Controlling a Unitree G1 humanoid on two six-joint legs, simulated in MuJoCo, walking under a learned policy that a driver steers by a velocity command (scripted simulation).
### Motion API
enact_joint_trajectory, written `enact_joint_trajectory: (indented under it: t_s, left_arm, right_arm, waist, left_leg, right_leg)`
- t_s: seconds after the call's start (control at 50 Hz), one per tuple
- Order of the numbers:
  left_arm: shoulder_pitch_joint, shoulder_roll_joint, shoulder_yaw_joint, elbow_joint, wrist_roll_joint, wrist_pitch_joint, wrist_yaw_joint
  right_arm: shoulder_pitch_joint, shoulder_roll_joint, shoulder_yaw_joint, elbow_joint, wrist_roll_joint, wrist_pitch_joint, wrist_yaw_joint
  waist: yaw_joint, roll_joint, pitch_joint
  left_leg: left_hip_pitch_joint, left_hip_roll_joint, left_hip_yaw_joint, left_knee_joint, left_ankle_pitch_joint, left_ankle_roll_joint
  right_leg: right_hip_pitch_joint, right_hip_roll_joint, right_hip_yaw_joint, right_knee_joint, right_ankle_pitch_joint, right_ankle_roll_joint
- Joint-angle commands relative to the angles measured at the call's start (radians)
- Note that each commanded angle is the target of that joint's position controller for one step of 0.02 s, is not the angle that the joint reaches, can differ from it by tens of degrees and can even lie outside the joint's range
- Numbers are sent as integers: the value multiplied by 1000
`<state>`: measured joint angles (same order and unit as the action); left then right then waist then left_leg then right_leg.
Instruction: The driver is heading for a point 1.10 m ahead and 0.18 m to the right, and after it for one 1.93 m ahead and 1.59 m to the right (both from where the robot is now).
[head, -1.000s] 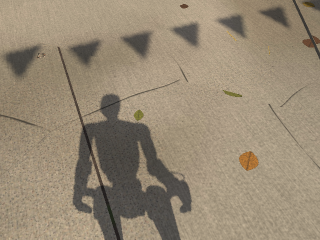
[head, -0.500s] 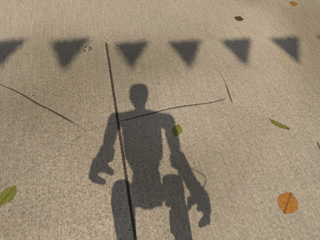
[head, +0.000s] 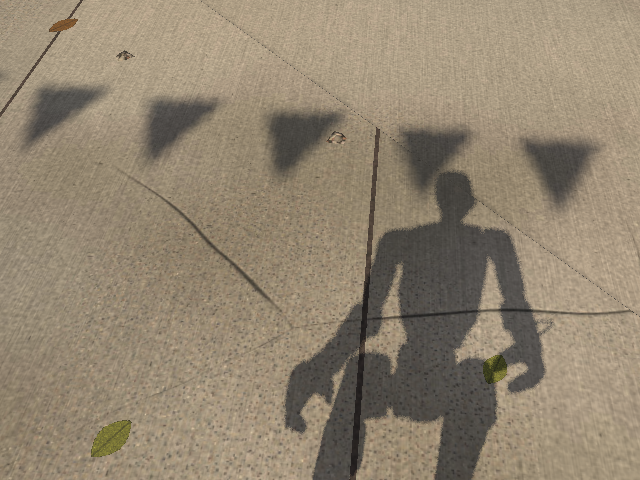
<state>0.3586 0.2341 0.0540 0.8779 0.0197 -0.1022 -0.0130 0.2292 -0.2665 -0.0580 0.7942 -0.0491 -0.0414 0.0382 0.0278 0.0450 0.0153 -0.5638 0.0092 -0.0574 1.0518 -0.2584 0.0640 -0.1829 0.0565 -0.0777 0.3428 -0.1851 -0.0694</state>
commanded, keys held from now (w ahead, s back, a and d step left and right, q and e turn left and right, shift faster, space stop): w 0.36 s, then w+e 0.64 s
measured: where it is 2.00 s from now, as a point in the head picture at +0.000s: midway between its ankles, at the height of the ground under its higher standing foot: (418, 275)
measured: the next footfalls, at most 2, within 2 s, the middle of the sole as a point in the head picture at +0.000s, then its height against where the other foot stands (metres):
left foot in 0.26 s outside the picture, level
right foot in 0.80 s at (388, 444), level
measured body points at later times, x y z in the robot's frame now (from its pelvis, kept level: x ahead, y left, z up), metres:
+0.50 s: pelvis +0.27 +0.05 +0.00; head +0.28 +0.06 +0.45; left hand +0.34 +0.31 -0.14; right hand +0.29 -0.21 -0.13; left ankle +0.25 +0.12 -0.74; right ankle +0.31 -0.10 -0.66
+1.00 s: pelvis +0.53 -0.03 -0.01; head +0.56 -0.04 +0.44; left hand +0.65 +0.22 -0.13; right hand +0.57 -0.30 -0.13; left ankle +0.58 +0.13 -0.66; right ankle +0.53 -0.06 -0.74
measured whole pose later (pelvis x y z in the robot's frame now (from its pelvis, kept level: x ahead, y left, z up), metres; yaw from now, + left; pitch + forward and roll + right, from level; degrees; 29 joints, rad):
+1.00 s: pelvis +0.53 -0.03 -0.01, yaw -18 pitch +0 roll +0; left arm 0.30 0.26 0.07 0.90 0.00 -0.04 -0.01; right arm 0.18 -0.24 -0.04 0.82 -0.04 -0.06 0.00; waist 0.01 0.02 0.05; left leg -0.55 0.10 -0.03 1.13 -0.30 -0.01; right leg -0.22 0.14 -0.01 0.39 -0.18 -0.15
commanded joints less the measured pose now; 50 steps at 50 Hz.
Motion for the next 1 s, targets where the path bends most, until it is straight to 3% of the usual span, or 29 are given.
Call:
enact_joint_trajectory:
  t_s: [0.02, 0.1, 0.18, 0.22, 0.24, 0.26, 0.28, 0.3, 0.32, 0.34, 0.36, 0.4, 0.46, 0.52, 0.58, 0.66, 0.72, 0.76, 0.78, 0.8, 0.82, 0.84, 0.86, 0.88, 0.9, 0.94, 1.0]
  left_arm:
    - [2, 79, 8, -36, -6, -21, -5]
    - [70, 107, 11, -2, -11, -13, -7]
    - [133, 132, 12, 36, -6, 1, 1]
    - [137, 142, 12, 51, -6, 12, 7]
    - [140, 138, 10, 61, -10, 17, 9]
    - [131, 121, 2, 50, -13, 18, 12]
    - [144, 34, -22, -7, -36, 14, 7]
    - [165, 79, -4, 1, -24, 17, 11]
    - [92, 120, 10, -7, -8, 23, 12]
    - [39, 95, 4, -19, -6, 18, 5]
    - [24, 75, 2, -14, -6, 22, 0]
    - [59, 46, -1, 13, 11, 50, -11]
    - [5, 38, 5, -1, 11, 68, -24]
    - [-106, 35, 6, -35, 9, 72, -27]
    - [-211, 18, -7, -69, 8, 68, -33]
    - [-338, 18, -18, -122, 12, 66, -42]
    - [-329, 31, -12, -132, 15, 65, -40]
    - [-215, 57, 4, -104, 17, 63, -33]
    - [-92, 79, 18, -67, 21, 56, -29]
    - [68, 147, 46, -23, 34, 51, -17]
    - [97, 270, 80, -32, 32, 55, -2]
    - [111, 258, 79, -34, -7, 71, -1]
    - [39, 239, 74, -32, -10, 76, 8]
    - [-14, 181, 61, -36, -12, 74, 9]
    - [-53, 151, 52, -39, -13, 69, 10]
    - [-83, 119, 39, -44, -20, 53, 11]
    - [-43, 155, 46, -36, -21, 35, 9]
  right_arm:
    - [-24, -3, 15, -64, -1, -4, 13]
    - [-186, 11, 35, -103, 15, -11, 18]
    - [-254, -13, 32, -125, 18, -16, 5]
    - [-192, -23, 24, -104, 11, -24, -4]
    - [-77, -39, 13, -61, 2, -33, -12]
    - [96, -89, -6, -9, -14, -44, -23]
    - [244, -191, -32, 5, -33, -48, -38]
    - [257, -204, -42, 23, 10, -31, -37]
    - [177, -149, -28, 21, 28, -26, -33]
    - [107, -96, -16, 14, 32, -31, -27]
    - [61, -62, -7, 13, 30, -37, -24]
    - [44, -26, 2, 29, 29, -52, -29]
    - [100, -42, -3, 69, 34, -74, -34]
    - [145, -34, 1, 98, 31, -78, -36]
    - [158, -36, 5, 114, 32, -81, -40]
    - [228, -60, 4, 154, 30, -76, -57]
    - [235, -85, 0, 173, 25, -63, -68]
    - [222, -115, -8, 176, 20, -48, -74]
    - [217, -128, -11, 172, 23, -38, -73]
    - [205, -126, -9, 150, 26, -36, -71]
    - [267, -13, 14, 87, 43, -45, -47]
    - [143, -90, -4, 55, 36, -59, -41]
    - [49, -88, -1, 18, 40, -73, -36]
    - [42, -81, 3, 17, 41, -83, -37]
    - [48, -73, 2, 24, 32, -75, -40]
    - [82, -52, 5, 25, 3, -31, -37]
    - [40, -35, 7, -2, -1, 2, -29]
  waist:
    - [-35, -108, 29]
    - [8, -115, 43]
    - [25, -119, 51]
    - [-9, -123, 27]
    - [-61, -93, -30]
    - [-128, -61, -137]
    - [-164, 116, -284]
    - [-149, 181, -309]
    - [-113, 71, -160]
    - [-87, 30, -74]
    - [-53, 13, -29]
    - [-12, 28, -1]
    - [-1, 18, 26]
    - [-16, 9, 59]
    - [-32, 13, 75]
    - [-67, 9, 102]
    - [-48, 22, 77]
    - [5, 46, -2]
    - [57, 37, -74]
    - [129, -19, -165]
    - [75, -269, -288]
    - [108, -173, -331]
    - [85, -116, -157]
    - [43, -39, -81]
    - [-1, -4, -22]
    - [-53, -24, -20]
    - [-57, -51, -8]
  left_leg:
    - [-72, 61, 29, -125, 109, -18]
    - [18, 48, 101, -350, 209, -28]
    - [58, 23, 125, -453, 141, -2]
    - [170, -19, 144, -525, 83, 26]
    - [328, -46, 152, -595, 95, 49]
    - [572, 27, 63, -594, 75, 90]
    - [864, 329, -334, -648, -75, 178]
    - [876, 425, -615, -768, -58, 247]
    - [773, 370, -479, -770, -43, 224]
    - [648, 325, -364, -797, 33, 204]
    - [550, 273, -272, -834, 85, 167]
    - [445, 222, -144, -882, 173, 128]
    - [436, 214, -42, -924, 289, 123]
    - [459, 202, 45, -940, 342, 111]
    - [465, 183, 130, -939, 398, 93]
    - [571, 218, 184, -913, 488, 83]
    - [674, 239, 229, -785, 785, 67]
    - [699, 242, 261, -566, 1040, 56]
    - [650, 232, 277, -374, 1002, 45]
    - [459, 209, 281, -105, 760, 21]
    - [16, 32, 267, 305, -77, -36]
    - [-149, -49, 54, 436, -250, -43]
    - [-236, 25, 16, 396, -139, -33]
    - [-186, 63, 23, 297, -60, -32]
    - [-120, 86, 22, 222, -47, -41]
    - [-8, 101, 21, 134, -53, -69]
    - [-20, 96, 50, 25, 2, -101]
  right_leg:
    - [4, -259, 209, -217, 162, -143]
    - [7, -231, 132, -206, 247, -116]
    - [122, -281, 147, -140, 346, -109]
    - [160, -281, 130, -27, 514, -94]
    - [143, -245, 89, 126, 603, -75]
    - [18, -206, 55, 329, 499, -51]
    - [-284, -102, -22, 678, 78, -4]
    - [-460, -19, 37, 868, -328, -3]
    - [-530, -85, 94, 907, -261, -14]
    - [-519, -115, 101, 875, -186, -15]
    - [-471, -143, 101, 815, -141, -11]
    - [-392, -150, 103, 774, -109, 9]
    - [-440, -142, 116, 754, -26, 20]
    - [-521, -139, 121, 670, 89, 27]
    - [-492, -129, 74, 503, 205, 24]
    - [-468, -115, -3, 339, 202, -10]
    - [-403, -63, -57, 281, 77, -62]
    - [-258, 10, -93, 264, -29, -109]
    - [-99, 43, -87, 205, -24, -137]
    - [155, -40, 58, 161, -65, -190]
    - [513, -364, 575, 132, -42, -362]
    - [540, -404, 839, -33, -63, -390]
    - [422, -378, 662, -58, -10, -347]
    - [282, -346, 562, -75, 98, -301]
    - [161, -296, 479, -87, 212, -262]
    - [41, -225, 379, -110, 303, -232]
    - [-7, -177, 330, -130, 351, -224]
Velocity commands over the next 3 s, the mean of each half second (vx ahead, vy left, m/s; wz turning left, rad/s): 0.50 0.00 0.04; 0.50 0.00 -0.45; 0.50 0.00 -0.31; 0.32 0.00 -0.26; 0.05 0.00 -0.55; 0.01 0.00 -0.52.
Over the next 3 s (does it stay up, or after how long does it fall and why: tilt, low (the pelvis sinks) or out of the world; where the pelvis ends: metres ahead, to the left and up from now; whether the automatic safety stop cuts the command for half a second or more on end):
stays up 1.03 -0.18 -0.01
